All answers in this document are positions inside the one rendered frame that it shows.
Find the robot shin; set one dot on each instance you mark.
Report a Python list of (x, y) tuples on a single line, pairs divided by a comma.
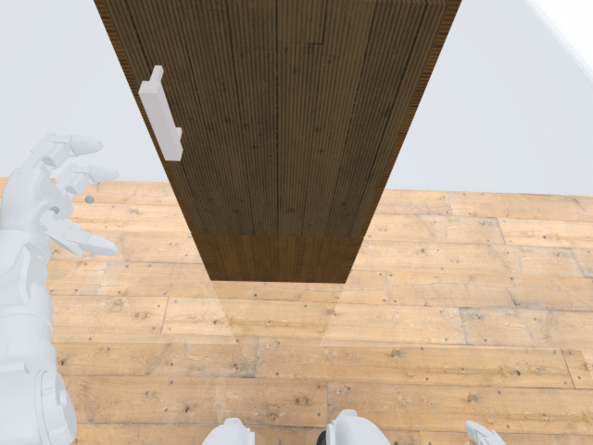
[(232, 421), (347, 413)]

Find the handle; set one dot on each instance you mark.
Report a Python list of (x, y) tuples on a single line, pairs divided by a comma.
[(158, 112)]

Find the right robot hand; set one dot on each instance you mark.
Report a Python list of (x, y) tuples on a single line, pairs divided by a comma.
[(483, 436)]

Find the robot left shin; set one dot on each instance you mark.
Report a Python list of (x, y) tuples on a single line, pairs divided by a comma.
[(232, 421)]

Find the robot left upper arm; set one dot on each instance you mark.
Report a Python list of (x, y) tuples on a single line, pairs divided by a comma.
[(35, 409)]

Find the left robot hand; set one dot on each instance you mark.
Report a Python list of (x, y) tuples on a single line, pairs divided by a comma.
[(29, 194)]

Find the robot right shin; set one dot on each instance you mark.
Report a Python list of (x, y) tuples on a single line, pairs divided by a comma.
[(347, 413)]

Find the left robot forearm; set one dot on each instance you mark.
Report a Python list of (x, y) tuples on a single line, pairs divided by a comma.
[(25, 306)]

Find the cupboard door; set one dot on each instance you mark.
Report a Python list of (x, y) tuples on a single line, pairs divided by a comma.
[(290, 109)]

